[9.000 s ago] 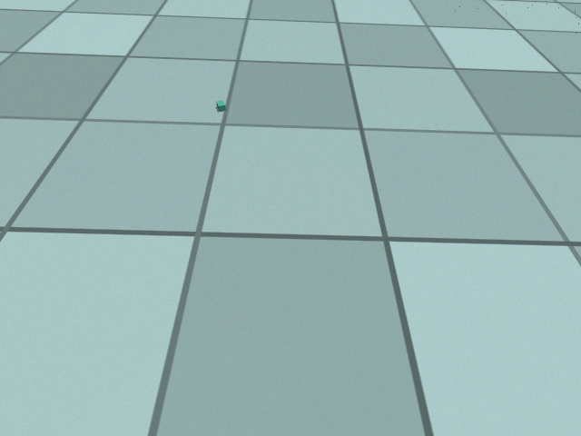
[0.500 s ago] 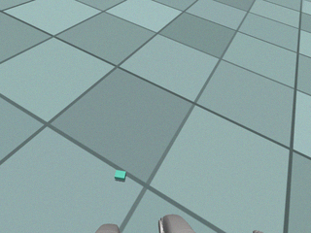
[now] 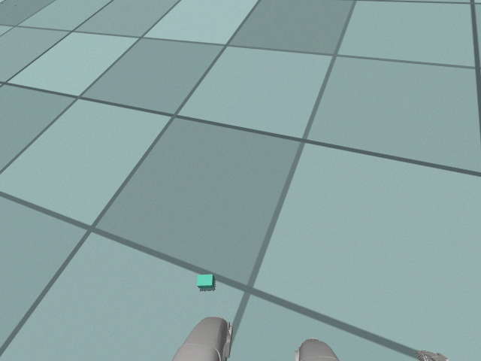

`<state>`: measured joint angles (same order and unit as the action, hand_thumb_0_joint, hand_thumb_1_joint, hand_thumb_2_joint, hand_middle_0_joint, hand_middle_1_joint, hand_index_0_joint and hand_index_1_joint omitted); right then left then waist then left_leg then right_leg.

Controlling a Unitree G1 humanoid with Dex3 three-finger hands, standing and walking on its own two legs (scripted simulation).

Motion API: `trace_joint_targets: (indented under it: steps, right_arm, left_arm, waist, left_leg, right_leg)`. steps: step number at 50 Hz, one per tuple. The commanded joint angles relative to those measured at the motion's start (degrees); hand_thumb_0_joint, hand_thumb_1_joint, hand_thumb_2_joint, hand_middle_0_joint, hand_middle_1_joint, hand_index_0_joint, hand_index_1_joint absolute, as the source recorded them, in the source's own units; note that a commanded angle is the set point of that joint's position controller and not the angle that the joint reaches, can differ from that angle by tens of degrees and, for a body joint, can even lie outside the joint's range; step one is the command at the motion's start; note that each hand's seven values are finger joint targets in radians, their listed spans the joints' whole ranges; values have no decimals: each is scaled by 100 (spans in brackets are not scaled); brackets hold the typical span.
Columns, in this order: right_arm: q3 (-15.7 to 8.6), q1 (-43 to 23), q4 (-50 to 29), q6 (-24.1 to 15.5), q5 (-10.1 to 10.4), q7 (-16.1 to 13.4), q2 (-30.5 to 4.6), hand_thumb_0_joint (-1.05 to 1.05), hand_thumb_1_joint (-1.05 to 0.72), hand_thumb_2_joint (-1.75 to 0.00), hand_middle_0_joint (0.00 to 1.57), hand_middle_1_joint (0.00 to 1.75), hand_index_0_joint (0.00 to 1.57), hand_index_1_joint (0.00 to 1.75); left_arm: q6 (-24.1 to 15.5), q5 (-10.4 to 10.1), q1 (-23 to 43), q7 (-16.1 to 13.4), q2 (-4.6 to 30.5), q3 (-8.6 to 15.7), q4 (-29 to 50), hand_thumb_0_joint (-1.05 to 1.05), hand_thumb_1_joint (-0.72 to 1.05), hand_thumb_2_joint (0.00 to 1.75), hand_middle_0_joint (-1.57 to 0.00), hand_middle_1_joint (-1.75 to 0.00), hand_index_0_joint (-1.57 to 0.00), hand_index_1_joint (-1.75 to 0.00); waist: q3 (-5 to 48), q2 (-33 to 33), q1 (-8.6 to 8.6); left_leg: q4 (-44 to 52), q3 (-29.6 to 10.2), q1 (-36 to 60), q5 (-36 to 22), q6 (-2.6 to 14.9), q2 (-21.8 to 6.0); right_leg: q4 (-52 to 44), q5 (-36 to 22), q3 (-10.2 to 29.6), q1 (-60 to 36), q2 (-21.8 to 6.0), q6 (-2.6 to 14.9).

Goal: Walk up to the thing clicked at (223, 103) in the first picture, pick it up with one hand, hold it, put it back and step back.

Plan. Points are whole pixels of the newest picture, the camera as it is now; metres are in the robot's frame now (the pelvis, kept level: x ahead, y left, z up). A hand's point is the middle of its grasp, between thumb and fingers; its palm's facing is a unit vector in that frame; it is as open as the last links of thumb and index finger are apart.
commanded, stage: walk up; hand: left
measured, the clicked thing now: (205, 281) +0.45 +0.26 -0.73
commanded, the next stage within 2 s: stand in 0.52 s
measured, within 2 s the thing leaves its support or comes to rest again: neither
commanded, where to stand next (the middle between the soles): +0.07 +0.01 m, yaw +0 degrees
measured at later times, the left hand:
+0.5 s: hand out of the picture +0.06 +0.29 -0.18, palm faces -0.06 -0.94 -0.34, open 7.3 cm
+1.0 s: hand out of the picture +0.07 +0.26 -0.12, palm faces -0.05 -0.93 -0.37, open 7.3 cm
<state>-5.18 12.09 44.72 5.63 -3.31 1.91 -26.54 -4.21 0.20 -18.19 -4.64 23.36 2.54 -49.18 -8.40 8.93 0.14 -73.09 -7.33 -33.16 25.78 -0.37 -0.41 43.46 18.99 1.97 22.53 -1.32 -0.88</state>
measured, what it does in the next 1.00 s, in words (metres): steps on the spot: left foot, then right foot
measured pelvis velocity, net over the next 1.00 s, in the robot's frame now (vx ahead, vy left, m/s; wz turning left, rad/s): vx -0.04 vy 0.01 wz -0.03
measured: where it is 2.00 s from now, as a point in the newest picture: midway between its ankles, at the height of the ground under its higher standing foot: outside the picture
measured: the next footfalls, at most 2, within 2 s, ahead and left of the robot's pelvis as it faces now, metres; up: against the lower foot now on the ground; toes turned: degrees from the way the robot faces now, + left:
left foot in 0.20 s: +0.05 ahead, +0.22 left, +0.00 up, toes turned -3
right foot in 0.48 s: -0.01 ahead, -0.09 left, +0.00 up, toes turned -3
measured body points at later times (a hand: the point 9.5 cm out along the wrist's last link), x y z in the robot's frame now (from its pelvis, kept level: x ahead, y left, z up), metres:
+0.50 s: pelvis -0.03 +0.02 -0.02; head +0.01 +0.05 +0.43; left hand +0.06 +0.34 -0.15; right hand +0.04 -0.32 -0.10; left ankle +0.01 +0.21 -0.71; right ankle -0.05 -0.09 -0.71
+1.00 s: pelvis -0.04 +0.01 +0.03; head -0.03 +0.00 +0.48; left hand +0.07 +0.31 -0.09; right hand +0.04 -0.28 -0.11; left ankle +0.01 +0.15 -0.71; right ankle -0.05 -0.09 -0.71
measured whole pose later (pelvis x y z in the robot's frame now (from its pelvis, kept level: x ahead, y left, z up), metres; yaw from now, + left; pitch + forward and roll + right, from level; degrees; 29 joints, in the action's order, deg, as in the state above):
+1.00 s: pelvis -0.04 +0.01 +0.03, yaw -2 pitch -4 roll +0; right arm -0.3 7.0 59.4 -0.4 -0.5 1.1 -18.9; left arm -1.0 0.4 -7.0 0.0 20.1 0.4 -59.0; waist -5.0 1.6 -0.7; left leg -27.2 -3.1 -12.3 11.0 -1.9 -0.8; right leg 28.5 16.5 -1.0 8.1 1.1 1.4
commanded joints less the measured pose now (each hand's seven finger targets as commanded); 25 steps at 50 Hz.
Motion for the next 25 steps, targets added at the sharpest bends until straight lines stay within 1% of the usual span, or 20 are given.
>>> trace_joint_targets:
  steps: [1,3,4,6,7,8,9,10,11,12,13,14,15,16,18,21,22,23,24,25]
  right_arm:
    - [-399,34,-511,-48,102,-81,-963,0,-90,-90,20,30,20,30]
    - [-322,174,-304,-136,319,-134,-809,0,-90,-90,20,30,20,30]
    - [-265,232,-185,-207,397,-150,-732,0,-90,-90,20,30,20,30]
    - [-213,228,-28,-392,470,-165,-740,0,-90,-90,20,30,20,30]
    - [-215,376,103,-458,445,-212,-752,0,-90,-90,20,30,20,30]
    - [-213,628,251,-523,417,-271,-757,0,-90,-90,20,30,20,30]
    - [-215,820,382,-601,369,-319,-760,0,-90,-90,20,30,20,30]
    - [-240,810,392,-673,259,-349,-943,0,-90,-90,20,30,20,30]
    - [-299,527,249,-689,167,-365,-1426,0,-90,-90,20,30,20,30]
    - [-317,171,173,-655,335,-328,-1841,0,-90,-90,20,30,20,30]
    - [-306,-284,170,-675,298,-350,-1877,0,-90,-90,20,30,20,30]
    - [-217,-616,103,-689,281,-357,-1598,0,-90,-90,20,30,20,30]
    - [-151,-724,61,-720,230,-380,-1388,0,-90,-90,20,30,20,30]
    - [-128,-556,148,-771,214,-405,-1285,0,-90,-90,20,30,20,30]
    - [-210,-37,359,-854,191,-422,-1482,0,-90,-90,20,30,20,30]
    - [-315,391,376,-895,133,-457,-1598,0,-90,-90,20,30,20,30]
    - [-372,626,391,-903,113,-474,-1657,0,-90,-90,20,30,20,30]
    - [-422,628,365,-913,110,-494,-1757,0,-90,-90,20,30,20,30]
    - [-422,550,323,-920,115,-507,-1721,0,-90,-90,20,30,20,30]
    - [-365,299,222,-911,155,-492,-1608,0,-90,-90,20,30,20,30]
  left_arm:
    - [-118,-3,-359,-243,1800,596,354,0,90,90,-20,-30,-20,-30]
    - [-89,81,-20,-165,1539,494,467,0,90,90,-20,-30,-20,-30]
    - [-45,146,200,-90,1470,464,539,0,90,90,-20,-30,-20,-30]
    - [124,239,389,50,1461,444,615,0,90,90,-20,-30,-20,-30]
    - [238,216,468,105,1498,446,635,0,90,90,-20,-30,-20,-30]
    - [342,148,589,144,1519,434,667,0,90,90,-20,-30,-20,-30]
    - [431,65,571,162,1396,393,656,0,90,90,-20,-30,-20,-30]
    - [469,-7,363,154,1107,316,619,0,90,90,-20,-30,-20,-30]
    - [457,-66,267,139,793,225,645,0,90,90,-20,-30,-20,-30]
    - [448,-47,695,55,1198,333,622,0,90,90,-20,-30,-20,-30]
    - [423,20,955,52,1396,350,475,0,90,90,-20,-30,-20,-30]
    - [411,-12,849,122,1548,388,300,0,90,90,-20,-30,-20,-30]
    - [421,-43,672,189,1455,423,211,0,90,90,-20,-30,-20,-30]
    - [434,-62,538,241,1343,431,186,0,90,90,-20,-30,-20,-30]
    - [513,8,611,341,1270,442,166,0,90,90,-20,-30,-20,-30]
    - [486,145,674,494,1231,524,246,0,90,90,-20,-30,-20,-30]
    - [487,220,690,559,1303,585,269,0,90,90,-20,-30,-20,-30]
    - [498,261,548,626,1337,655,274,0,90,90,-20,-30,-20,-30]
    - [467,277,355,677,1347,693,251,0,90,90,-20,-30,-20,-30]
    - [400,294,-99,681,1353,739,125,0,90,90,-20,-30,-20,-30]
  waist:
    - [870,-1794,132]
    - [1074,-2236,79]
    - [1114,-2561,75]
    - [1202,-3123,185]
    - [1177,-3175,147]
    - [1160,-2991,-12]
    - [1099,-2460,-137]
    - [1106,-1812,-130]
    - [931,-595,-40]
    - [900,-4,-152]
    - [575,106,-56]
    - [350,-62,124]
    - [347,-24,207]
    - [410,141,252]
    - [626,560,25]
    - [1060,767,-119]
    - [1072,731,-165]
    - [1054,798,-46]
    - [1085,600,111]
    - [1157,361,466]
  left_leg:
    - [-517,-447,-316,-184,-113,-89]
    - [427,-191,14,-144,-125,-8]
    - [1174,162,519,-59,-123,-37]
    - [2379,850,894,118,-153,111]
    - [2796,1023,1074,-36,-176,201]
    - [3444,1158,1555,-583,-155,246]
    - [4089,1205,1969,-1148,-132,369]
    - [4142,455,2235,-1426,60,28]
    - [4321,-1554,2234,-1800,573,-1174]
    - [4713,-2943,1403,-2258,1633,-2314]
    - [4887,-3274,603,-1852,1992,-2563]
    - [4611,-2194,306,-1877,1739,-2061]
    - [4298,-1173,555,-2114,1331,-1461]
    - [4184,-871,937,-2298,1075,-1213]
    - [4281,-1170,1460,-1735,1043,-1219]
    - [4160,-1399,2378,-1082,1309,-1370]
    - [4190,-1559,2486,-628,1389,-1421]
    - [4145,-1695,2464,-451,1471,-1532]
    - [3839,-1588,2455,-669,1429,-1490]
    - [3257,-1248,1907,-673,1262,-1288]
  right_leg:
    - [-938,-3333,1521,-648,-1509,1411]
    - [-799,-2920,1011,-745,-1085,1281]
    - [-806,-2334,727,-438,-893,1205]
    - [-632,-1328,634,-543,-635,1168]
    - [-394,-1147,649,-505,-581,1157]
    - [-25,-1351,636,-273,-577,1092]
    - [594,-1472,525,-48,-423,943]
    - [1265,-1235,591,380,-291,678]
    - [2064,-211,439,1331,220,369]
    - [2301,1768,515,1029,349,205]
    - [2308,1711,646,624,-2,173]
    - [2295,1459,570,306,-35,176]
    - [2164,1118,497,385,9,245]
    - [1994,871,299,552,44,277]
    - [1629,892,37,635,-27,257]
    - [764,1561,-122,704,-18,236]
    - [795,1699,-138,824,24,260]
    - [561,1702,-138,657,-40,332]
    - [-121,1582,-59,374,-60,423]
    - [-794,1209,-138,-366,30,550]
